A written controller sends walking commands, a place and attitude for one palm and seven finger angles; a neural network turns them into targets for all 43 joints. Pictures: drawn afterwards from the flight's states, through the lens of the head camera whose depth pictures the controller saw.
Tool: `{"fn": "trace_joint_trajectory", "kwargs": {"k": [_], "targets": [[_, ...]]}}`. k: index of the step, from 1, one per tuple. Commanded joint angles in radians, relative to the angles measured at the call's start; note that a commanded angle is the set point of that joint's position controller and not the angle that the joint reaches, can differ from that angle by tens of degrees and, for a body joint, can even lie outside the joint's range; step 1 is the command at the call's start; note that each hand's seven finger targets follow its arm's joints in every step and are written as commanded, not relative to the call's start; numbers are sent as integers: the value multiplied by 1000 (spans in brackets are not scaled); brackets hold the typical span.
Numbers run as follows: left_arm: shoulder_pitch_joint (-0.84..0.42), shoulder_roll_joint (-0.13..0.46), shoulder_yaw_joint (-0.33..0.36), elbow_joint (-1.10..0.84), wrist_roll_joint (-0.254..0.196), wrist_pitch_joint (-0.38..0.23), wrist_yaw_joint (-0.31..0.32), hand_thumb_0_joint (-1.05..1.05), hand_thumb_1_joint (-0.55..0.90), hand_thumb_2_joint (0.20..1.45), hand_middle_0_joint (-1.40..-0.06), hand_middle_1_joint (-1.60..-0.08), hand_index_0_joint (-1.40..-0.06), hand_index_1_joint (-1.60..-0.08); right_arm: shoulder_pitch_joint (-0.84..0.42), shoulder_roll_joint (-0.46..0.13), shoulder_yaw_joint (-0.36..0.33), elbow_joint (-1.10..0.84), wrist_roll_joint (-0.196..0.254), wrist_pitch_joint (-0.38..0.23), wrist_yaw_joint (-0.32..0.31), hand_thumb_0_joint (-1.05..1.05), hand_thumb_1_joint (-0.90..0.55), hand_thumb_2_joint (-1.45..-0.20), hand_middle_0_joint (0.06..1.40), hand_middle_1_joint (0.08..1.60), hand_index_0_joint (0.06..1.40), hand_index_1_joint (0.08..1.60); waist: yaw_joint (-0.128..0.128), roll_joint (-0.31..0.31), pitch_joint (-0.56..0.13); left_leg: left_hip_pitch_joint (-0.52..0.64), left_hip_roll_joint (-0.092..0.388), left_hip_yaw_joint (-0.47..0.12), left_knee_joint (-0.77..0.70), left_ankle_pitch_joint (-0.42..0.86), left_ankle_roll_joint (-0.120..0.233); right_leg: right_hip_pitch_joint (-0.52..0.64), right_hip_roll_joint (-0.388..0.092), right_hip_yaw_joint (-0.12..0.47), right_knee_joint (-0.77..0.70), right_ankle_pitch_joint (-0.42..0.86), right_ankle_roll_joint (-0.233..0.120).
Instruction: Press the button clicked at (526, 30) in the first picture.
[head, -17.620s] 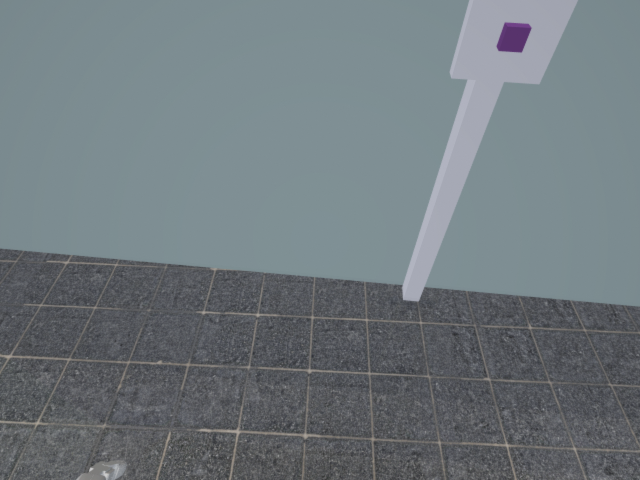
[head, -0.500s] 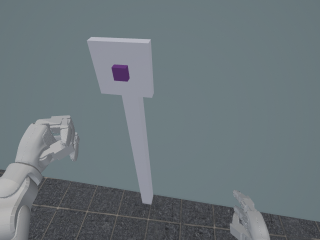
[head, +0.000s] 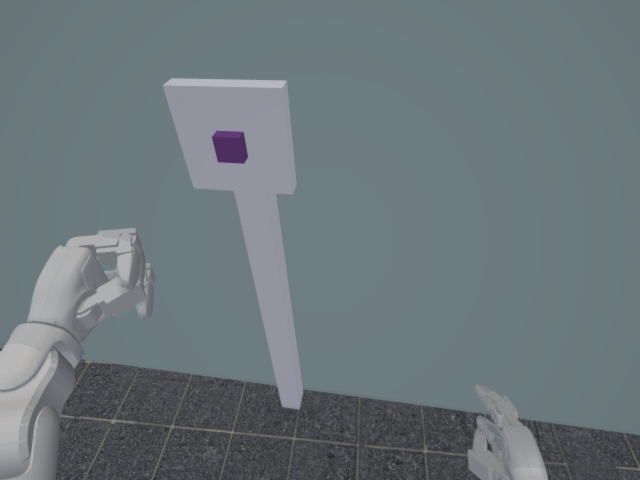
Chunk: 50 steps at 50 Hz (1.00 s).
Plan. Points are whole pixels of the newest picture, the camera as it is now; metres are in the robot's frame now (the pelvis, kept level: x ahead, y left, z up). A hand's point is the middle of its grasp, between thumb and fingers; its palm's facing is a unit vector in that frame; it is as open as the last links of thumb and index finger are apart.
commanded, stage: aim a knuckle at the button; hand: left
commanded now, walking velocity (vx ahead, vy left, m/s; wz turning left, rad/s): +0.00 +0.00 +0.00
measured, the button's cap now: (231, 146) +0.53 +0.20 +0.20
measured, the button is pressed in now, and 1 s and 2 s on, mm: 0 0 0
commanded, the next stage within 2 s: press the button with the knuckle in 1.92 s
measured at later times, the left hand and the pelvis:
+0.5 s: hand (182, 242) +0.32 +0.20 +0.18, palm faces +0.02 -1.00 -0.06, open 3.1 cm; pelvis +0.00 +0.00 +0.00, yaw -1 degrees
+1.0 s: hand (224, 208) +0.40 +0.18 +0.17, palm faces -0.01 -1.00 -0.03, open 3.1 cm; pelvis +0.01 +0.01 +0.00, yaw -1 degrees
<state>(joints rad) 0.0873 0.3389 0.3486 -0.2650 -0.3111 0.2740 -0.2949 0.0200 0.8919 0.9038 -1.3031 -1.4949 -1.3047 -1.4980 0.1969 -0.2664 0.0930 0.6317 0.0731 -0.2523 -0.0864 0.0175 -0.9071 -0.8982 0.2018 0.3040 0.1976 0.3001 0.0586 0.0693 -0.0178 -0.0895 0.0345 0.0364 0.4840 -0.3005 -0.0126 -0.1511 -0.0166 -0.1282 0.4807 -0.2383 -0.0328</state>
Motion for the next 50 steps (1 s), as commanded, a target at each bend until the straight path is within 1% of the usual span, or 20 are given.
{"fn": "trace_joint_trajectory", "kwargs": {"k": [1,5,6,8,10,12,15,16,17,20,25,30,33,34,41,43,45,46,48,50], "targets": [[-234,202,90,-214,-25,-68,-4,0,900,900,-1300,-1500,-1300,-1500,-184,-94,-45,-182,4,-72,-10,0,-900,-900,200,300,200,300,5,-31,-97,-43,-33,-47,-79,154,43,35,-1,78,-100,70,30],[-354,209,77,-116,-21,-69,9,0,900,900,-1300,-1500,-1300,-1500,-180,-98,-45,-155,4,-73,-19,0,-900,-900,200,300,200,300,-12,-64,-46,-65,-33,-51,-70,106,45,-11,-2,99,-126,-10,34],[-395,217,74,-88,-11,-71,13,0,900,900,-1300,-1500,-1300,-1500,-180,-99,-45,-149,4,-70,-21,0,-900,-900,200,300,200,300,-16,-45,-41,-66,-35,-49,-72,97,44,-21,-3,98,-125,-24,33],[-468,182,21,-69,2,-79,16,0,900,900,-1300,-1500,-1300,-1500,-183,-92,-43,-153,7,-70,-25,0,-900,-900,200,300,200,300,-26,-8,-56,-54,-39,-49,-72,90,44,-25,-6,98,-118,-25,31],[-526,182,7,-52,12,-93,21,0,900,900,-1300,-1500,-1300,-1500,-179,-92,-45,-156,7,-71,-28,0,-900,-900,200,300,200,300,-28,-28,-100,-39,-39,-50,-69,106,46,-3,-5,97,-109,0,30],[-521,193,18,-22,20,-101,19,0,900,900,-1300,-1500,-1300,-1500,-174,-91,-44,-159,3,-70,-28,0,-900,-900,200,300,200,300,-17,-27,-143,-36,-42,-50,-68,144,45,28,-6,90,-86,68,27],[-549,192,20,64,21,-104,19,0,900,900,-1300,-1500,-1300,-1500,-171,-92,-42,-151,2,-58,-25,0,-900,-900,200,300,200,300,-16,-59,-112,-63,-39,-49,-71,144,43,26,-8,94,-86,83,25],[-541,222,56,95,21,-102,24,0,900,900,-1300,-1500,-1300,-1500,-165,-96,-45,-149,2,-52,-25,0,-900,-900,200,300,200,300,-10,-85,-121,-74,-38,-47,-72,145,42,35,-7,92,-85,80,26],[-568,206,39,97,24,-102,23,0,900,900,-1300,-1500,-1300,-1500,-172,-96,-45,-152,0,-48,-23,0,-900,-900,200,300,200,300,-12,-57,-132,-68,-40,-43,-69,162,43,38,-11,97,-79,108,25],[-594,236,68,131,31,-100,34,0,900,900,-1300,-1500,-1300,-1500,-166,-96,-48,-159,1,-32,-19,0,-900,-900,200,300,200,300,-5,-48,-166,-73,-40,-39,-65,203,41,68,-13,99,-65,166,21],[-675,173,-4,125,43,-133,32,0,900,900,-1300,-1500,-1300,-1500,-155,-90,-51,-170,1,-26,-16,0,-900,-900,200,300,200,300,-22,-15,-196,-36,-38,-32,-66,243,41,60,-10,85,-48,230,17],[-707,183,1,206,53,-143,46,0,900,900,-1300,-1500,-1300,-1500,-131,-101,-58,-153,0,-16,-19,0,-900,-900,200,300,200,300,-28,-61,-179,-45,-36,-34,-70,244,42,46,-6,82,-51,235,15],[-790,161,-33,224,66,-147,63,0,900,900,-1300,-1500,-1300,-1500,-125,-100,-59,-149,1,-4,-20,0,-900,-900,200,300,200,300,-40,-25,-181,-37,-38,-37,-78,224,39,25,-6,80,-54,206,12],[-817,159,-42,238,69,-151,69,0,900,900,-1300,-1500,-1300,-1500,-123,-102,-58,-145,0,-2,-21,0,-900,-900,200,300,200,300,-44,-60,-181,-36,-35,-38,-77,223,41,25,-5,80,-57,202,13],[-917,182,-27,351,88,-188,92,0,900,900,-1300,-1500,-1300,-1500,-91,-103,-62,-130,-5,23,-20,0,-900,-900,200,300,200,300,-47,-42,-245,-24,-33,-34,-77,279,38,56,-7,84,-45,269,6],[-946,149,-59,409,92,-190,93,0,900,900,-1300,-1500,-1300,-1500,-81,-103,-61,-124,-3,31,-19,0,-900,-900,200,300,200,300,-59,-52,-222,-34,-31,-35,-78,265,36,34,-6,81,-47,260,6],[-961,156,-52,478,93,-192,98,0,900,900,-1300,-1500,-1300,-1500,-66,-110,-65,-117,-3,39,-18,0,-900,-900,200,300,200,300,-62,-92,-204,-51,-29,-37,-79,250,39,21,-4,82,-52,244,7],[-986,187,-32,495,99,-197,101,0,900,900,-1300,-1500,-1300,-1500,-56,-115,-67,-113,-4,43,-18,0,-900,-900,200,300,200,300,-61,-89,-212,-57,-30,-36,-80,252,39,27,-5,84,-50,248,6],[-1037,172,-54,500,110,-209,105,0,900,900,-1300,-1500,-1300,-1500,-51,-110,-68,-116,-5,51,-17,0,-900,-900,200,300,200,300,-68,-35,-235,-43,-31,-30,-76,263,38,23,-9,89,-48,260,4],[-1071,186,-46,522,114,-231,114,0,900,900,-1300,-1500,-1300,-1500,-36,-113,-71,-113,-7,55,-14,0,-900,-900,200,300,200,300,-67,-44,-260,-41,-28,-37,-76,277,36,33,-7,90,-43,265,2]]}}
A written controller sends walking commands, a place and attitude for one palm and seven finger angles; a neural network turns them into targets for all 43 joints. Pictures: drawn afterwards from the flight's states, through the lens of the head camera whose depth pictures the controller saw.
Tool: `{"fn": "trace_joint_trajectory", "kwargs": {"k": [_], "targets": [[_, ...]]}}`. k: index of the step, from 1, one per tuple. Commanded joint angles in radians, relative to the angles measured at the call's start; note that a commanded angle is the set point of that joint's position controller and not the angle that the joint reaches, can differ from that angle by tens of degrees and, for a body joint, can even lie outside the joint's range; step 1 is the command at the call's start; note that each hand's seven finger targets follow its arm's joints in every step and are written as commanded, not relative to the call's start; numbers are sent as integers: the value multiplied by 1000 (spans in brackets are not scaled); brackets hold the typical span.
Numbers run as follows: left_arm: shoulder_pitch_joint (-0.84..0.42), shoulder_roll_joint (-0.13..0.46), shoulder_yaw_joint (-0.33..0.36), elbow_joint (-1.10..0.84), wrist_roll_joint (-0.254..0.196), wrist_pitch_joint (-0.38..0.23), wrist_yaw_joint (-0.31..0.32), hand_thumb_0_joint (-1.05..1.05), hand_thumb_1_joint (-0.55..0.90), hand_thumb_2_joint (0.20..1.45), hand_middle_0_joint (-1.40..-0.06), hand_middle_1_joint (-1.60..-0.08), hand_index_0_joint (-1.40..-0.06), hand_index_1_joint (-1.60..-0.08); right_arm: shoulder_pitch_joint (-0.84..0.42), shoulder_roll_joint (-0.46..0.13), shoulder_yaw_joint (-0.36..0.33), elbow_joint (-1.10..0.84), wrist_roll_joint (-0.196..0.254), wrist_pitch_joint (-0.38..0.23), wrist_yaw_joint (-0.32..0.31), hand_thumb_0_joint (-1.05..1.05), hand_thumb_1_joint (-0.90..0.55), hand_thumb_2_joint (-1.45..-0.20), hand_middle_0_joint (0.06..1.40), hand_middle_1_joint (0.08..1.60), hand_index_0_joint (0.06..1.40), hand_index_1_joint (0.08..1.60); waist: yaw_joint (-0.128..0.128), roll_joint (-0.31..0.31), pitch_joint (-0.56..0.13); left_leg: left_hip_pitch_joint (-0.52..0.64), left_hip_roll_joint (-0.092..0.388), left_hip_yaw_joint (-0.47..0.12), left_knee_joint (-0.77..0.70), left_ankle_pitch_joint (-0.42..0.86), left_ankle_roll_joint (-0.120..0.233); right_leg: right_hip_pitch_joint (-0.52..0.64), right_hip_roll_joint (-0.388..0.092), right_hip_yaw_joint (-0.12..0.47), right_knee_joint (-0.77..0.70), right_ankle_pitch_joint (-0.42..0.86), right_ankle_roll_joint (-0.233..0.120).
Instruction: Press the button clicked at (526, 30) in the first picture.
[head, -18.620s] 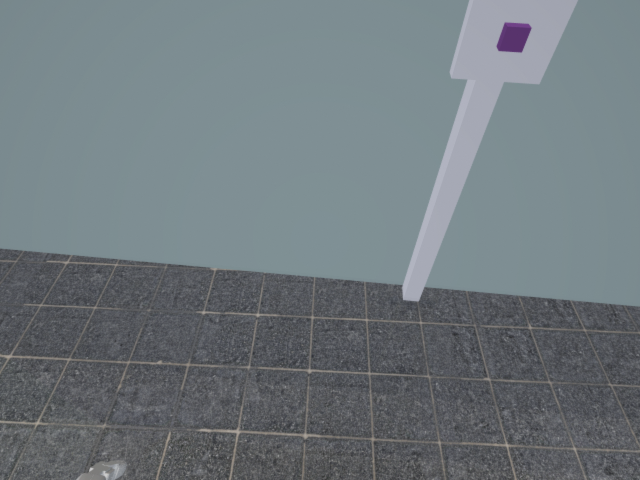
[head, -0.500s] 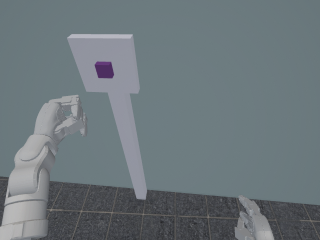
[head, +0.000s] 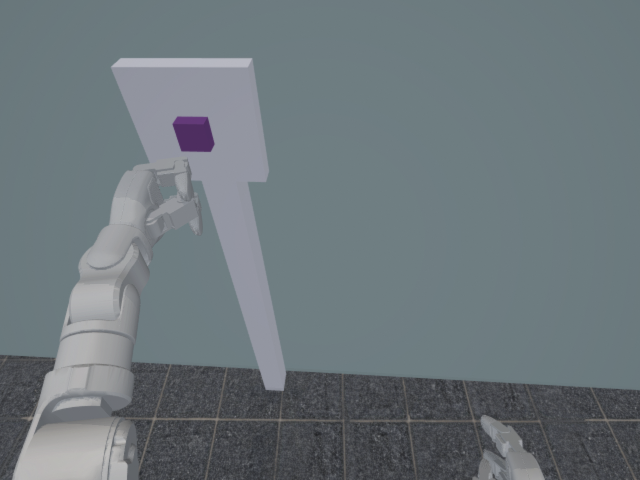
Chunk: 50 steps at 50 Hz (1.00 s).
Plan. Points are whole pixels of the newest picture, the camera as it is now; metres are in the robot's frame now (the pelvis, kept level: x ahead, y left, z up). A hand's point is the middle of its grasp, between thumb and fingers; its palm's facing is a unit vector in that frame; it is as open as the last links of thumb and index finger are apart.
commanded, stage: aim a knuckle at the button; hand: left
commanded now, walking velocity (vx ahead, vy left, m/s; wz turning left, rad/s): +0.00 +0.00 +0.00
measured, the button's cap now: (195, 133) +0.52 +0.21 +0.19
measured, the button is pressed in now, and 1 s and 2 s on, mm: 0 0 9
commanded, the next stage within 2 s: press the button with the knuckle in 0.92 s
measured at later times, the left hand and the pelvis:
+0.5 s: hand (218, 183) +0.44 +0.16 +0.16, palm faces +0.00 -1.00 -0.03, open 3.1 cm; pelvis +0.00 +0.00 +0.00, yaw -2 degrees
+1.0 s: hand (209, 188) +0.43 +0.17 +0.17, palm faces +0.01 -1.00 -0.02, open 3.1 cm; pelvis +0.00 +0.00 +0.00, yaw -1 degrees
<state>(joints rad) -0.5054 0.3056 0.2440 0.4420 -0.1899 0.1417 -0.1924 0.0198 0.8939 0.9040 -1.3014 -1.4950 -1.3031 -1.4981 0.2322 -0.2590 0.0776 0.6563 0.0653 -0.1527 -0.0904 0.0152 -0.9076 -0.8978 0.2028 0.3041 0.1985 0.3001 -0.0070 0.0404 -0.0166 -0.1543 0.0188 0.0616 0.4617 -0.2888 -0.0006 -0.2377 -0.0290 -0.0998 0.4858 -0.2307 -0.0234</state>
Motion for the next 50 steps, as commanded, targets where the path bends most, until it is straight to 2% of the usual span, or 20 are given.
{"fn": "trace_joint_trajectory", "kwargs": {"k": [1,7,9,11,13,17,18,20,22,25,26,28,29,31,34,35,39,42,46,50], "targets": [[-486,228,68,-151,-10,-106,12,0,900,900,-1300,-1500,-1300,-1500,-64,-122,-56,-133,1,-42,-11,0,-900,-900,200,300,200,300,-5,-41,-258,19,-10,-60,-53,260,27,118,6,62,-51,259,-6],[-578,200,34,-68,6,-163,16,0,900,900,-1300,-1500,-1300,-1500,-16,-125,-66,-108,-1,-35,-4,0,-900,-900,200,300,200,300,-21,4,-289,40,-8,-57,-43,326,23,112,10,61,-39,320,-11],[-592,220,53,39,5,-163,20,0,900,900,-1300,-1500,-1300,-1500,8,-138,-69,-90,-2,-27,-4,0,-900,-900,200,300,200,300,-31,-97,-255,-6,-6,-59,-44,277,29,97,13,60,-48,287,-5],[-658,270,81,127,17,-172,26,0,900,900,-1300,-1500,-1300,-1500,27,-146,-70,-76,-3,-18,-6,0,-900,-900,200,300,200,300,-44,-85,-211,-53,-11,-52,-47,202,32,65,10,70,-59,220,-1],[-698,258,61,126,35,-203,28,0,900,900,-1300,-1500,-1300,-1500,38,-140,-71,-82,-5,-18,0,0,-900,-900,200,300,200,300,-38,-10,-253,-39,-15,-50,-41,215,30,70,7,74,-47,229,-9],[-691,305,106,119,31,-271,22,0,900,900,-1300,-1500,-1300,-1500,65,-143,-80,-92,-10,-19,6,0,-900,-900,200,300,200,300,-24,-37,-362,-23,-11,-50,-31,274,32,143,13,79,-23,307,-10],[-672,285,97,120,28,-278,16,0,900,900,-1300,-1500,-1300,-1500,62,-141,-82,-98,-9,-18,8,0,-900,-900,200,300,200,300,-23,-31,-362,-21,-12,-43,-28,291,33,146,14,80,-22,330,-9],[-635,310,122,158,25,-276,9,0,900,900,-1300,-1500,-1300,-1500,74,-149,-84,-96,-7,-14,10,0,-900,-900,200,300,200,300,-20,-64,-336,-44,-8,-42,-32,292,35,148,16,77,-22,341,-7],[-631,282,97,169,27,-269,2,0,900,900,-1300,-1500,-1300,-1500,73,-146,-83,-98,-4,-8,13,0,-900,-900,200,300,200,300,-26,-25,-293,-55,-11,-32,-33,266,35,118,15,79,-31,321,-7],[-630,274,97,97,21,-276,5,0,900,900,-1300,-1500,-1300,-1500,72,-145,-89,-111,-6,-9,17,0,-900,-900,200,300,200,300,-20,-9,-340,-22,-9,-32,-33,296,36,135,18,79,-29,341,-8],[-619,299,117,88,19,-276,7,0,900,900,-1300,-1500,-1300,-1500,75,-147,-90,-109,-5,-7,16,0,-900,-900,200,300,200,300,-18,-39,-341,-30,-8,-34,-35,286,36,142,19,77,-30,335,-6],[-633,262,86,53,17,-275,9,0,900,900,-1300,-1500,-1300,-1500,65,-142,-90,-112,-5,-9,17,0,-900,-900,200,300,200,300,-27,-17,-330,-18,-8,-31,-38,282,37,131,20,78,-36,331,-6],[-610,268,97,64,15,-271,12,0,900,900,-1300,-1500,-1300,-1500,67,-144,-90,-111,-5,-7,16,0,-900,-900,200,300,200,300,-24,-49,-315,-28,-5,-34,-38,279,38,130,21,75,-37,325,-6],[-627,273,95,77,17,-262,16,0,900,900,-1300,-1500,-1300,-1500,67,-145,-87,-102,-3,-4,15,0,-900,-900,200,300,200,300,-31,-31,-282,-37,-7,-35,-45,248,37,109,20,76,-44,294,-5],[-644,258,78,34,23,-263,22,0,900,900,-1300,-1500,-1300,-1500,57,-140,-88,-110,-4,-5,14,0,-900,-900,200,300,200,300,-31,-25,-313,-12,-7,-34,-38,256,40,115,20,77,-41,298,-5],[-648,221,49,32,20,-260,20,0,900,900,-1300,-1500,-1300,-1500,51,-135,-85,-112,-3,-6,14,0,-900,-900,200,300,200,300,-34,-3,-320,-4,-9,-36,-39,264,37,113,19,76,-39,304,-7],[-633,278,104,89,16,-247,25,0,900,900,-1300,-1500,-1300,-1500,49,-143,-81,-104,-6,-1,8,0,-900,-900,200,300,200,300,-32,-84,-288,-39,-9,-35,-39,229,42,120,17,80,-46,286,-1],[-632,226,55,85,22,-244,15,0,900,900,-1300,-1500,-1300,-1500,33,-134,-76,-114,-1,0,10,0,-900,-900,200,300,200,300,-32,-33,-279,-27,-10,-32,-38,246,38,104,14,75,-38,302,-6],[-597,268,100,83,12,-242,9,0,900,900,-1300,-1500,-1300,-1500,27,-137,-77,-123,-1,4,9,0,-900,-900,200,300,200,300,-19,-53,-308,-27,-11,-32,-31,262,38,133,13,79,-33,326,-6],[-625,221,52,58,10,-237,4,0,900,900,-1300,-1500,-1300,-1500,17,-133,-74,-128,2,6,10,0,-900,-900,200,300,200,300,-31,-26,-286,-18,-11,-37,-31,252,37,100,13,76,-35,305,-7]]}}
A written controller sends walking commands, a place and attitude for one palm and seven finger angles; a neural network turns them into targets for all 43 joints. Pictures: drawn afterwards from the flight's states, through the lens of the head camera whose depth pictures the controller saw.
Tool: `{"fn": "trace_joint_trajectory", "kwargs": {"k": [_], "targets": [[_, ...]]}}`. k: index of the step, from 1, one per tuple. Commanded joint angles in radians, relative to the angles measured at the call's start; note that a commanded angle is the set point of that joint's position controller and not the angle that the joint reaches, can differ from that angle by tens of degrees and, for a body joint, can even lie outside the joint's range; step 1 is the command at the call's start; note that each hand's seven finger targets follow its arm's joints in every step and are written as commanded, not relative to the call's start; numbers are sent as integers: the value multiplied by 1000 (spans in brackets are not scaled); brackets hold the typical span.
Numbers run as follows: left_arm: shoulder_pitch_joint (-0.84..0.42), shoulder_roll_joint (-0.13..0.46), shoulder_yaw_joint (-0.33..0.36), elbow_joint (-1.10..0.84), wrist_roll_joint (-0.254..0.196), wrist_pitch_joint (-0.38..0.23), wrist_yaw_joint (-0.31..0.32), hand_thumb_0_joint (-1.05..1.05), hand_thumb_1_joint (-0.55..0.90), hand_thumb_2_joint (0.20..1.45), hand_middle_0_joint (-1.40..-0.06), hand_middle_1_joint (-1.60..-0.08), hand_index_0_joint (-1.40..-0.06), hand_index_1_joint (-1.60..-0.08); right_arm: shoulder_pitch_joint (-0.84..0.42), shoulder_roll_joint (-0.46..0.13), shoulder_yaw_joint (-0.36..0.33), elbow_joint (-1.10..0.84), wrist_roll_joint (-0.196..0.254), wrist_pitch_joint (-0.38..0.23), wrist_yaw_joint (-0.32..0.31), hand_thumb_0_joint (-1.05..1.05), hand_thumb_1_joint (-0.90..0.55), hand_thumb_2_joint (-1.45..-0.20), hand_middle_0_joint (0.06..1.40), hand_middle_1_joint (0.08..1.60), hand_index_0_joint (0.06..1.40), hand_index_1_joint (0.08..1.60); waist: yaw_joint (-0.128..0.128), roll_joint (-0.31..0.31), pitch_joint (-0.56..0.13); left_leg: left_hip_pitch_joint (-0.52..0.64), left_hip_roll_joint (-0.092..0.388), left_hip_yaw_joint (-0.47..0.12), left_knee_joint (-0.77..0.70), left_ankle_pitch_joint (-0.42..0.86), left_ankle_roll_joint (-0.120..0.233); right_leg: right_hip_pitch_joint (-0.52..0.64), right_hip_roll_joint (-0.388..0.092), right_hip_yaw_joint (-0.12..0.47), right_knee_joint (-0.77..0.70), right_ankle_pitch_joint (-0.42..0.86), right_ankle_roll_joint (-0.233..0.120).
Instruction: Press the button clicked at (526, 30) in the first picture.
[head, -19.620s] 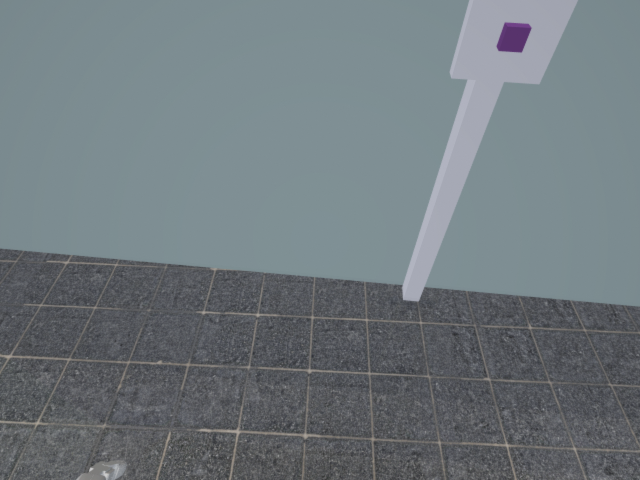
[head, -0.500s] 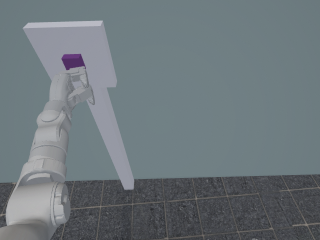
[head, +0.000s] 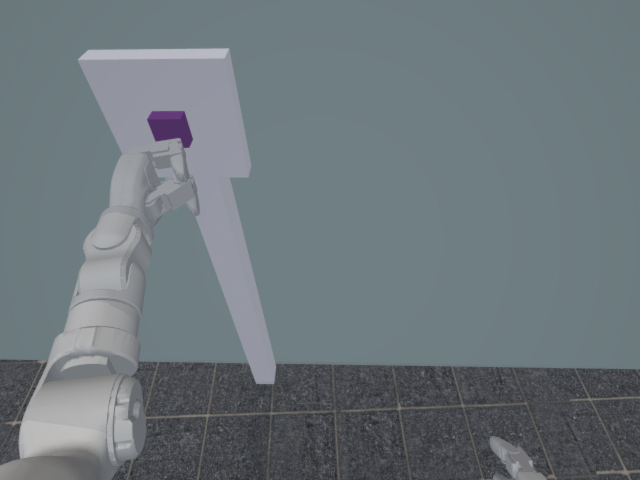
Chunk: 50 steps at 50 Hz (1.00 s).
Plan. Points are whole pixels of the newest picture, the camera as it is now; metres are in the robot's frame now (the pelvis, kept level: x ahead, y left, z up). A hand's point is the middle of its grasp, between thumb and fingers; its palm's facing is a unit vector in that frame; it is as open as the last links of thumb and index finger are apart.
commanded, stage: press the button with the knuckle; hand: left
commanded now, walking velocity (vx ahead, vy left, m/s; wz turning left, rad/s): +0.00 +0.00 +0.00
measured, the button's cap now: (171, 128) +0.51 +0.22 +0.20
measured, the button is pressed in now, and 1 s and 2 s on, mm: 0 9 0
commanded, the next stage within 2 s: hold the button down briefly in 0.98 s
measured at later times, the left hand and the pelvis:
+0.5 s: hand (200, 167) +0.46 +0.17 +0.17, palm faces +0.01 -1.00 -0.02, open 3.1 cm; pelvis +0.00 +0.00 +0.00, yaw +0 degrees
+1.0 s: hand (198, 161) +0.48 +0.18 +0.17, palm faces -0.02 -1.00 -0.02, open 3.4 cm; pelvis -0.03 +0.00 -0.01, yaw +1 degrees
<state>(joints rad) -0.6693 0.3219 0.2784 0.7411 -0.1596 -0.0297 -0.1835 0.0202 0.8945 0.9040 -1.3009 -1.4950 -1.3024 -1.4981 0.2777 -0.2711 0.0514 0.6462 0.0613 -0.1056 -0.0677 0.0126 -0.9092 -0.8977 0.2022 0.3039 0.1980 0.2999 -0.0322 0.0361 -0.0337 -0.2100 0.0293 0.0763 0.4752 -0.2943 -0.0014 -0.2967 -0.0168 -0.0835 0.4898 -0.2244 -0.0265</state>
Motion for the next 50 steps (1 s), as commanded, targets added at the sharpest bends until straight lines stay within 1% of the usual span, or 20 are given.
{"fn": "trace_joint_trajectory", "kwargs": {"k": [1,5,7,10,13,16,19,20,21,26,28,29,31,34,36,39,40,45,47,50], "targets": [[-477,209,16,-244,-17,-65,-5,0,900,900,-1300,-1500,-1300,-1500,-31,-121,-47,-117,5,-41,-14,0,-900,-900,200,300,200,300,-5,-5,-264,36,-21,-55,-45,251,35,154,0,58,-38,288,-5],[-584,224,13,-198,-15,-63,6,0,900,900,-1300,-1500,-1300,-1500,-18,-128,-46,-96,4,-40,-22,0,-900,-900,200,300,200,300,-33,-42,-246,25,-21,-65,-43,209,38,119,2,57,-48,235,-1],[-617,244,24,-177,-6,-76,10,0,900,900,-1300,-1500,-1300,-1500,-9,-127,-46,-90,0,-44,-23,0,-900,-900,200,300,200,300,-31,-8,-281,35,-25,-66,-35,213,37,123,1,62,-41,235,-3],[-650,215,-1,-118,-2,-99,9,0,900,900,-1300,-1500,-1300,-1500,10,-127,-46,-77,-2,-49,-21,0,-900,-900,200,300,200,300,-43,-25,-292,34,-23,-71,-30,224,37,114,3,59,-35,244,-4],[-671,228,12,-35,3,-116,6,0,900,900,-1300,-1500,-1300,-1500,37,-133,-46,-61,-7,-53,-17,0,-900,-900,200,300,200,300,-44,-21,-278,12,-25,-73,-26,222,33,98,3,56,-27,245,-5],[-643,318,89,28,15,-131,8,0,900,900,-1300,-1500,-1300,-1500,67,-145,-51,-61,-13,-49,-12,0,-900,-900,200,300,200,300,-28,-76,-321,-23,-23,-68,-20,240,36,143,3,62,-12,280,-2],[-649,300,64,46,29,-145,1,0,900,900,-1300,-1500,-1300,-1500,77,-144,-52,-67,-12,-42,-4,0,-900,-900,200,300,200,300,-36,-27,-299,-41,-24,-60,-13,247,35,123,4,63,-6,292,-4],[-673,302,62,48,28,-152,-1,0,900,900,-1300,-1500,-1300,-1500,90,-146,-55,-62,-13,-41,-3,0,-900,-900,200,300,200,300,-45,-47,-301,-40,-21,-61,-13,252,36,121,5,61,-7,299,-2],[-652,340,97,71,29,-155,-3,0,900,900,-1300,-1500,-1300,-1500,97,-151,-59,-63,-13,-37,-4,0,-900,-900,200,300,200,300,-33,-50,-305,-49,-20,-59,-13,243,36,125,7,64,-6,290,-3],[-713,366,105,98,30,-167,-12,0,900,900,-1300,-1500,-1300,-1500,125,-156,-63,-52,-13,-30,-5,0,-900,-900,200,300,200,300,-53,-28,-303,-66,-21,-56,-10,211,37,105,9,68,-12,261,1],[-740,342,85,112,32,-170,-11,0,900,900,-1300,-1500,-1300,-1500,135,-156,-64,-48,-15,-32,-4,0,-900,-900,200,300,200,300,-65,-35,-295,-66,-20,-61,-11,195,37,84,11,64,-15,240,2],[-744,359,99,140,33,-168,-8,0,900,900,-1300,-1500,-1300,-1500,143,-161,-64,-44,-17,-31,-4,0,-900,-900,200,300,200,300,-69,-57,-285,-79,-19,-62,-8,181,40,77,12,66,-18,225,3],[-773,388,109,162,41,-171,-8,0,900,900,-1300,-1500,-1300,-1500,154,-164,-63,-37,-17,-30,-4,0,-900,-900,200,300,200,300,-73,-24,-286,-96,-23,-59,-6,155,39,71,9,73,-19,204,4],[-820,421,115,203,55,-180,-8,0,900,900,-1300,-1500,-1300,-1500,173,-171,-64,-31,-20,-30,-4,0,-900,-900,200,300,200,300,-90,-54,-290,-125,-22,-61,-1,117,41,62,9,80,-19,169,9],[-835,431,116,231,58,-186,-12,0,900,900,-1300,-1500,-1300,-1500,178,-172,-60,-31,-20,-31,-4,0,-900,-900,200,300,200,300,-94,-10,-287,-133,-23,-61,2,101,38,45,8,82,-19,152,7],[-878,416,96,271,58,-195,-19,0,900,900,-1300,-1500,-1300,-1500,195,-177,-61,-27,-21,-34,-1,0,-900,-900,200,300,200,300,-120,-46,-277,-148,-20,-66,12,82,40,17,11,82,-18,135,11],[-892,458,119,282,60,-197,-18,0,900,900,-1300,-1500,-1300,-1500,202,-183,-62,-23,-21,-33,-3,0,-900,-900,200,300,200,300,-121,-40,-284,-160,-19,-67,14,67,39,14,10,86,-19,118,14],[-959,437,83,324,63,-202,-22,0,900,900,-1300,-1500,-1300,-1500,217,-186,-58,-20,-21,-38,-3,0,-900,-900,200,300,200,300,-150,-18,-287,-179,-18,-74,24,11,38,-33,11,90,-20,54,17],[-978,463,99,344,55,-203,-20,0,900,900,-1300,-1500,-1300,-1500,226,-195,-55,-13,-21,-44,-4,0,-900,-900,200,300,200,300,-155,-41,-272,-209,-15,-79,24,-27,37,-42,9,96,-27,9,20],[-1023,491,105,329,63,-216,-20,0,900,900,-1300,-1500,-1300,-1500,236,-195,-54,-13,-24,-48,-3,0,-900,-900,200,300,200,300,-158,8,-316,-212,-17,-79,34,-13,37,-29,8,103,-15,26,20]]}}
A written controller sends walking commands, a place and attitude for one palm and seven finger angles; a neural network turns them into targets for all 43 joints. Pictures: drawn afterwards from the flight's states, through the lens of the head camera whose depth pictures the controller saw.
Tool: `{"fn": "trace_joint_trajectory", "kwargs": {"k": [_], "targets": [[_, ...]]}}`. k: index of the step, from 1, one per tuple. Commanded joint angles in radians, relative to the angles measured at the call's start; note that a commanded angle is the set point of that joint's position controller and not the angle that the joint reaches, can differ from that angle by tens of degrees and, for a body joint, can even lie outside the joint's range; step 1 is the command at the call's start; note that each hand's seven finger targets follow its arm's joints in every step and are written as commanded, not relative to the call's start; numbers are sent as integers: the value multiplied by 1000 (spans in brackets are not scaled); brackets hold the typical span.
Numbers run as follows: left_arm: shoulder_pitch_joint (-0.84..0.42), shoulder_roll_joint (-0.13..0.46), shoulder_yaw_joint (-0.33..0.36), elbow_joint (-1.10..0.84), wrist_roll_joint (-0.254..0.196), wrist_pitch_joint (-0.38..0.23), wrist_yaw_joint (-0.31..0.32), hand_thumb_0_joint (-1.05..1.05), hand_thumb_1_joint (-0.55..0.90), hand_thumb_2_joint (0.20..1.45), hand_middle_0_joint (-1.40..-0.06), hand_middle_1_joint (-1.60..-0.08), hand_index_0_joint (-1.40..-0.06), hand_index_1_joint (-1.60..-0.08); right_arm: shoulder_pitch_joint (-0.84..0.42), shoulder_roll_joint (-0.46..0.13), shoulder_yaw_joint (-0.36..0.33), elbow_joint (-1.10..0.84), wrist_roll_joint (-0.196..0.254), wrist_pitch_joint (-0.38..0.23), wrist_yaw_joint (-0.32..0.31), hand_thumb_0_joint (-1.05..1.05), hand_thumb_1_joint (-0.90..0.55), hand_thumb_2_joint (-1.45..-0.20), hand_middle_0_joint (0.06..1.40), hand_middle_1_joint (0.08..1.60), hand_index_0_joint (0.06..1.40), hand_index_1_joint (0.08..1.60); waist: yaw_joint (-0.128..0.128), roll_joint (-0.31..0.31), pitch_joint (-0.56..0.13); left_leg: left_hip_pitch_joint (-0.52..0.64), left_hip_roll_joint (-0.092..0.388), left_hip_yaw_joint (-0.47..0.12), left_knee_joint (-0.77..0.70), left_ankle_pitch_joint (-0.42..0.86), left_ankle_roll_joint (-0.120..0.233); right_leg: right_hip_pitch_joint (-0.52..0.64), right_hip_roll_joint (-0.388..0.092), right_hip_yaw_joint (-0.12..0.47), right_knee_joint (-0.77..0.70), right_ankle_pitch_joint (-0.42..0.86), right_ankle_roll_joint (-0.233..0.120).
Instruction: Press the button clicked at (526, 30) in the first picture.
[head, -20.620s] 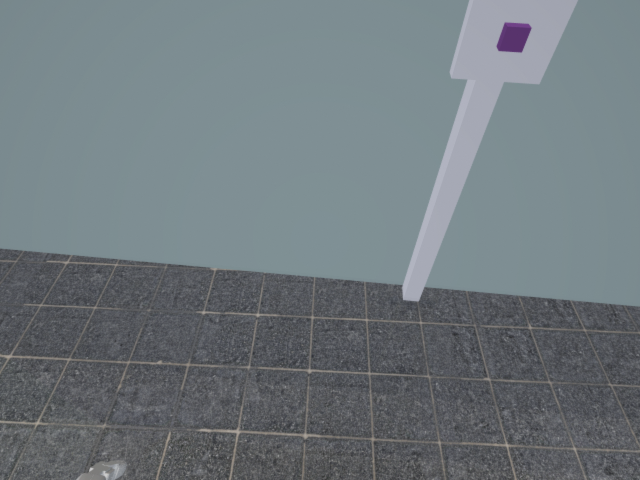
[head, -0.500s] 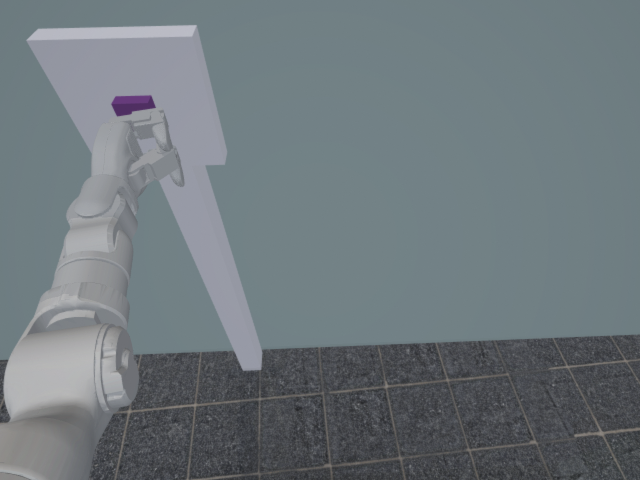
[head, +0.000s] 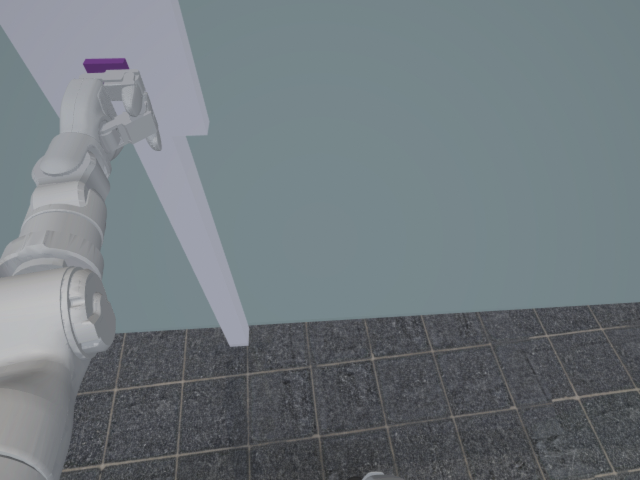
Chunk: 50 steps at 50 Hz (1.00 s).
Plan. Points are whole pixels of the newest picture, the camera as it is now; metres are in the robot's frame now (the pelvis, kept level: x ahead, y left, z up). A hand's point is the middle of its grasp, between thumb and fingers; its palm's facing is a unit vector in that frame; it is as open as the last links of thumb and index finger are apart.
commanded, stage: hold the button down briefly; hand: left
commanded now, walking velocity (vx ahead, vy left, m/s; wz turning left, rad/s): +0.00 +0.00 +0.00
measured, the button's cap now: (114, 74) +0.55 +0.21 +0.21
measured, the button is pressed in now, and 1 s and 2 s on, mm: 9 0 0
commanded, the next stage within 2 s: pull the fist back off the button in 0.26 s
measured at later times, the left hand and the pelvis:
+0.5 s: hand (148, 118) +0.50 +0.17 +0.18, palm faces -0.03 -1.00 -0.03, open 3.4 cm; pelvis -0.01 +0.00 -0.01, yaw +0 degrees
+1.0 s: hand (146, 143) +0.47 +0.17 +0.17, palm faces +0.00 -1.00 +0.00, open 3.2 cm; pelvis +0.02 +0.00 +0.00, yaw -2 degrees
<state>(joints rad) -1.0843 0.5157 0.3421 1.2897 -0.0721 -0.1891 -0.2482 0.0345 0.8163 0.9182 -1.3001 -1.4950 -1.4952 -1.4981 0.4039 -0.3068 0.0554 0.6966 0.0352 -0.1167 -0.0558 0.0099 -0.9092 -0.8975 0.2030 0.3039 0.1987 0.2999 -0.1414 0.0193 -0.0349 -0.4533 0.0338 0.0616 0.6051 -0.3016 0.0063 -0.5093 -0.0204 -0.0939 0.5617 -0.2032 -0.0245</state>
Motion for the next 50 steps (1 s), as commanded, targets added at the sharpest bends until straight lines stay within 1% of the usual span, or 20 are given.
{"fn": "trace_joint_trajectory", "kwargs": {"k": [1,5,7,16,18,19,22,24,26,28,29,31,33,37,38,42,44,45,49,50], "targets": [[-601,304,46,-197,-19,-58,46,0,900,900,-1300,-1500,-1300,-1500,115,-159,-59,-60,2,-37,-15,0,-900,-900,200,300,200,300,-49,19,-306,30,-20,-69,-95,-8,28,169,13,105,-84,0,16],[-623,297,33,-193,-24,-66,49,0,900,900,-1300,-1500,-1300,-1500,127,-165,-56,-57,1,-43,-14,0,-900,-900,200,300,200,300,-62,3,-293,14,-14,-74,-98,-46,28,149,15,105,-90,-43,20],[-618,256,2,-181,-27,-64,46,0,900,900,-1300,-1500,-1300,-1500,126,-166,-56,-54,1,-49,-14,0,-900,-900,200,300,200,300,-69,27,-273,17,-12,-73,-101,-77,27,114,14,104,-95,-76,20],[-616,325,33,-156,-28,-48,38,0,900,900,-1300,-1500,-1300,-1500,145,-178,-51,-50,4,-64,-20,0,-900,-900,200,300,200,300,-68,-8,-279,-44,-7,-73,-94,-126,28,128,10,119,-99,-144,26],[-614,304,16,-156,-27,-43,35,0,900,900,-1300,-1500,-1300,-1500,143,-176,-51,-51,5,-67,-20,0,-900,-900,200,300,200,300,-70,31,-256,-42,-8,-70,-95,-136,26,103,10,117,-99,-152,25],[-608,285,9,-151,-31,-39,36,0,900,900,-1300,-1500,-1300,-1500,145,-176,-50,-51,4,-68,-20,0,-900,-900,200,300,200,300,-74,10,-249,-42,-7,-74,-96,-138,28,99,11,116,-101,-152,24],[-601,313,29,-160,-31,-36,38,0,900,900,-1300,-1500,-1300,-1500,150,-179,-53,-55,3,-71,-19,0,-900,-900,200,300,200,300,-67,-11,-273,-50,-7,-74,-89,-138,28,109,9,116,-95,-158,27],[-611,298,26,-173,-25,-39,41,0,900,900,-1300,-1500,-1300,-1500,151,-174,-55,-60,-1,-70,-15,0,-900,-900,200,300,200,300,-65,28,-285,-30,-11,-79,-87,-120,28,102,12,109,-82,-133,20],[-599,297,35,-186,-22,-41,44,0,900,900,-1300,-1500,-1300,-1500,154,-171,-59,-65,-4,-68,-11,0,-900,-900,200,300,200,300,-59,11,-304,-17,-12,-80,-84,-92,29,115,14,105,-77,-103,20],[-589,254,16,-208,-26,-43,43,0,900,900,-1300,-1500,-1300,-1500,150,-164,-61,-71,-8,-68,-5,0,-900,-900,200,300,200,300,-54,37,-321,10,-14,-78,-83,-74,27,112,15,100,-73,-83,18],[-575,270,34,-221,-24,-49,45,0,900,900,-1300,-1500,-1300,-1500,147,-165,-64,-74,-9,-65,-4,0,-900,-900,200,300,200,300,-44,10,-339,20,-14,-82,-78,-50,30,129,17,97,-66,-63,15],[-530,243,24,-240,-26,-51,39,0,900,900,-1300,-1500,-1300,-1500,139,-157,-64,-84,-8,-62,0,0,-900,-900,200,300,200,300,-25,37,-347,35,-15,-76,-81,-15,27,145,18,94,-60,-24,11],[-501,227,21,-257,-32,-51,39,0,900,900,-1300,-1500,-1300,-1500,130,-155,-65,-90,-7,-59,2,0,-900,-900,200,300,200,300,-21,19,-324,40,-13,-73,-86,-12,28,145,20,91,-63,-19,11],[-410,182,13,-355,-49,-55,30,0,900,900,-1300,-1500,-1300,-1500,93,-144,-68,-118,-2,-54,5,0,-900,-900,200,300,200,300,16,47,-354,91,-15,-60,-94,43,28,190,21,87,-56,43,4],[-368,199,37,-375,-55,-53,29,0,900,900,-1300,-1500,-1300,-1500,87,-143,-70,-124,-1,-52,5,0,-900,-900,200,300,200,300,34,23,-370,94,-15,-60,-94,62,28,220,23,85,-53,63,2],[-265,140,13,-489,-82,-22,22,0,900,900,-1300,-1500,-1300,-1500,32,-133,-67,-152,10,-44,5,0,-900,-900,200,300,200,300,53,13,-329,121,-14,-49,-111,101,32,246,24,78,-63,109,1],[-197,167,48,-578,-94,-12,29,0,900,900,-1300,-1500,-1300,-1500,6,-132,-68,-169,11,-42,3,0,-900,-900,200,300,200,300,83,-6,-356,142,-14,-46,-112,160,35,304,25,80,-57,169,-4],[-175,160,51,-630,-100,-4,30,0,900,900,-1300,-1500,-1300,-1500,-10,-125,-68,-178,14,-41,3,0,-900,-900,200,300,200,300,89,32,-374,167,-15,-37,-114,188,33,318,23,81,-55,204,-4],[-67,158,67,-734,-115,35,31,0,900,900,-1300,-1500,-1300,-1500,-63,-118,-64,-198,18,-36,-2,0,-900,-900,200,300,200,300,109,-37,-329,172,-15,-31,-125,221,38,371,19,83,-65,256,-2],[-37,154,70,-776,-118,45,28,0,900,900,-1300,-1500,-1300,-1500,-78,-112,-63,-203,20,-35,-4,0,-900,-900,200,300,200,300,117,-9,-337,188,-17,-25,-129,242,37,389,16,86,-64,285,-2]]}}
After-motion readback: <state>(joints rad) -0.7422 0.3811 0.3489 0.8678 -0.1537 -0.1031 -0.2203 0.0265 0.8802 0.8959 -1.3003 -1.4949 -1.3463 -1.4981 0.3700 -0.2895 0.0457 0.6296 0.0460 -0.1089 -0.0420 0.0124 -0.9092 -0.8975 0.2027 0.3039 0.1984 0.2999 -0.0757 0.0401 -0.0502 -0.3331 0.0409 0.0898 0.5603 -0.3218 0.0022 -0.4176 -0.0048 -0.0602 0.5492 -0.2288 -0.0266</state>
